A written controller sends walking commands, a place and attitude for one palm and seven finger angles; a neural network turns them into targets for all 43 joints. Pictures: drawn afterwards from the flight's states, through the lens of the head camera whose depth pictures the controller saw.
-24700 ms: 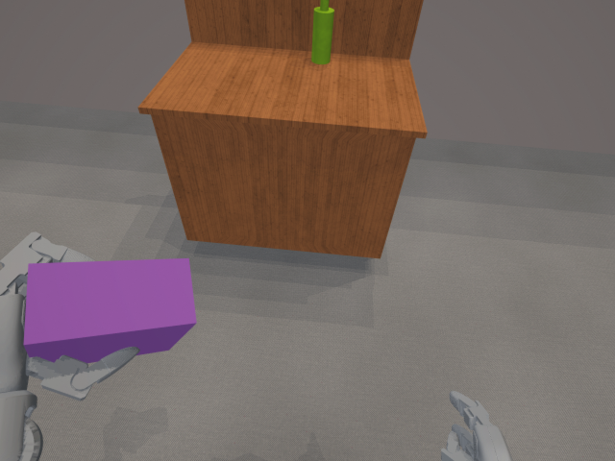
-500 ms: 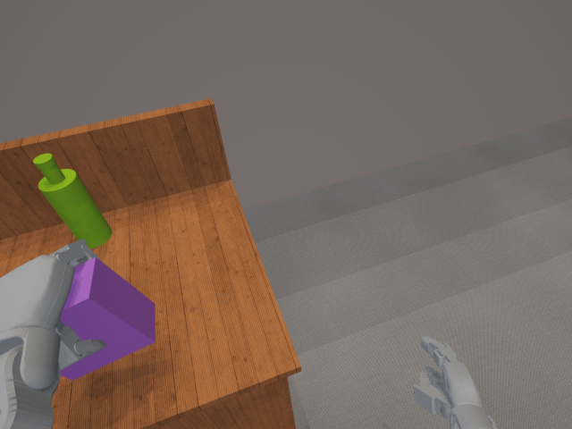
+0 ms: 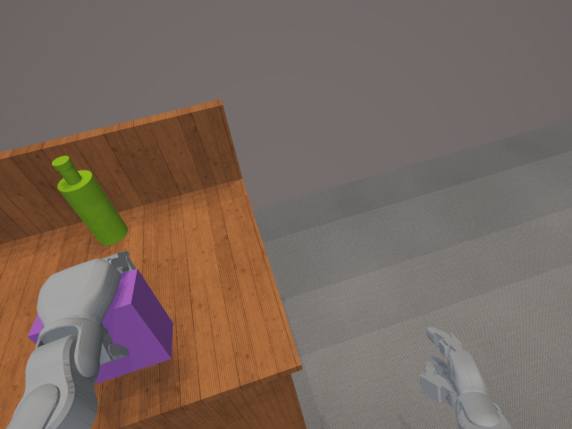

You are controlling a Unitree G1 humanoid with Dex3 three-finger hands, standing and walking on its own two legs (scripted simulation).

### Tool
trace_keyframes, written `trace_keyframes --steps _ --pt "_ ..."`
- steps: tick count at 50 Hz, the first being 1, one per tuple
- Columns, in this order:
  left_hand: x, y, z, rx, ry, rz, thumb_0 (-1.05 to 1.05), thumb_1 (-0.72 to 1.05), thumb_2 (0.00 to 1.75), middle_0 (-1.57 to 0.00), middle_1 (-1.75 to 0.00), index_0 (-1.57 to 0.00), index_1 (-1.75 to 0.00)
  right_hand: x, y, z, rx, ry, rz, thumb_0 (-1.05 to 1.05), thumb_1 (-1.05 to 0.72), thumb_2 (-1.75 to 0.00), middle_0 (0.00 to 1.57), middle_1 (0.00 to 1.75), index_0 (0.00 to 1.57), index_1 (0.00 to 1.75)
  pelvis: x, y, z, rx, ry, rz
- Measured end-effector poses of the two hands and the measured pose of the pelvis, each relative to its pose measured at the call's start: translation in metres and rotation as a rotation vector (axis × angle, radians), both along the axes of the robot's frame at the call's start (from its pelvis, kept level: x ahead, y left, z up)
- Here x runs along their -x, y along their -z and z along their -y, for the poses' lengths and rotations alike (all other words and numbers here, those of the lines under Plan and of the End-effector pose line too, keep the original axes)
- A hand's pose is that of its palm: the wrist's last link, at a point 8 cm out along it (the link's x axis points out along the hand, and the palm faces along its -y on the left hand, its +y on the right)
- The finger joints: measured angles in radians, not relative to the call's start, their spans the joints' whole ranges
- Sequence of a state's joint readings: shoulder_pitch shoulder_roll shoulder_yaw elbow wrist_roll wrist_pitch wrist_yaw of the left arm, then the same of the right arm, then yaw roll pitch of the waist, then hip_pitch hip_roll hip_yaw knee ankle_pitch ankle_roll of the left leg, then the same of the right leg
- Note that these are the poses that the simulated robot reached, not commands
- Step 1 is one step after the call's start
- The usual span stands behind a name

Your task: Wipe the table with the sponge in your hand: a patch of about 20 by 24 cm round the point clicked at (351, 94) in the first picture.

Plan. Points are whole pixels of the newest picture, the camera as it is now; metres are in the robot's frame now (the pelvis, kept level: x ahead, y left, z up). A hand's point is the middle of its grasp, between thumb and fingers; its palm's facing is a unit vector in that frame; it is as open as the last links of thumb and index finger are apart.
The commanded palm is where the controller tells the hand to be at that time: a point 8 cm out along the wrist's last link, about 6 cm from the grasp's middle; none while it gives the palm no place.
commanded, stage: turn the palm down, sponge in hand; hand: left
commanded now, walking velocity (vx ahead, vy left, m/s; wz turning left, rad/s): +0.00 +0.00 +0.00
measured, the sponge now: (117, 337) +0.21 +0.29 +0.03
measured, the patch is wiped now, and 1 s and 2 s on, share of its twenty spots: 0.00 0.00 0.00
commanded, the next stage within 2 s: move the sponge above the wiping area in 0.30 s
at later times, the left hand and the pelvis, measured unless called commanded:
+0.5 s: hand (127, 304) +0.23 +0.26 +0.09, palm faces -0.02 -0.10 -1.00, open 10.6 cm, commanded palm +0.20 +0.27 +0.16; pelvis +0.01 -0.01 +0.00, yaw -1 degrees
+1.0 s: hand (100, 319) +0.21 +0.30 +0.07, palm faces +0.01 -0.08 -1.00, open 10.6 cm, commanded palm +0.19 +0.29 +0.14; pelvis -0.01 +0.01 +0.00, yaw -1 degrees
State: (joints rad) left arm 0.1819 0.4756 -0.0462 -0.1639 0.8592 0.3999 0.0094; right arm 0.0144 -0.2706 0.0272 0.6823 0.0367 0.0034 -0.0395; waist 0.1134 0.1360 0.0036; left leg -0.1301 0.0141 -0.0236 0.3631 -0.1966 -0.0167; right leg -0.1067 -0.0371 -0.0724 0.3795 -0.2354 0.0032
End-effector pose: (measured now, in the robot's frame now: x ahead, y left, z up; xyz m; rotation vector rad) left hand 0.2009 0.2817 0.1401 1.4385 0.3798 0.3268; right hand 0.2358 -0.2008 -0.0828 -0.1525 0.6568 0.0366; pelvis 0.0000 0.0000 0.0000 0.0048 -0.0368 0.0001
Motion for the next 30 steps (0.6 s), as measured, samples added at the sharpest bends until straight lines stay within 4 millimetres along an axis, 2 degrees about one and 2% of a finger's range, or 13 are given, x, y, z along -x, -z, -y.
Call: trace_keyframes --steps 4,7,15,25,30 --pt "-0.002 0.002 0.018 0.001 0.089 -0.018 0.01 -0.57 1.03 -0.69 -1.28 -0.73 -1.24 -0.006 -0.004 0.007 0.011 0.004 0.022 0.01 -0.91 -0.90 0.20 0.30 0.20 0.30 -0.004 0.000 0.005 -0.001 0.004 0.002" --pt "-0.004 -0.002 0.023 -0.019 0.116 0.010 0.01 -0.57 1.03 -0.69 -1.28 -0.73 -1.24 -0.008 -0.006 0.013 0.014 0.009 0.026 0.01 -0.91 -0.90 0.20 0.30 0.20 0.30 -0.007 0.000 0.010 0.000 0.008 0.005" --pt "-0.010 -0.009 0.010 -0.024 0.008 0.074 0.01 -0.57 1.03 -0.69 -1.28 -0.73 -1.24 -0.010 -0.005 0.024 0.008 0.022 0.015 0.01 -0.91 -0.90 0.20 0.30 0.20 0.30 -0.011 0.001 0.016 0.000 0.006 0.003" --pt "-0.012 0.000 0.023 -0.009 0.081 0.003 0.01 -0.57 1.03 -0.69 -1.28 -0.73 -1.25 -0.008 -0.003 0.024 0.008 0.040 0.016 0.01 -0.91 -0.90 0.20 0.30 0.20 0.30 -0.011 0.001 0.013 -0.004 0.014 -0.002" --pt "-0.005 -0.003 0.008 -0.028 0.050 0.034 0.01 -0.57 1.03 -0.69 -1.28 -0.73 -1.25 -0.002 -0.003 0.022 0.003 0.046 0.001 0.01 -0.91 -0.90 0.20 0.30 0.20 0.30 -0.011 0.002 0.011 -0.001 0.018 0.001"
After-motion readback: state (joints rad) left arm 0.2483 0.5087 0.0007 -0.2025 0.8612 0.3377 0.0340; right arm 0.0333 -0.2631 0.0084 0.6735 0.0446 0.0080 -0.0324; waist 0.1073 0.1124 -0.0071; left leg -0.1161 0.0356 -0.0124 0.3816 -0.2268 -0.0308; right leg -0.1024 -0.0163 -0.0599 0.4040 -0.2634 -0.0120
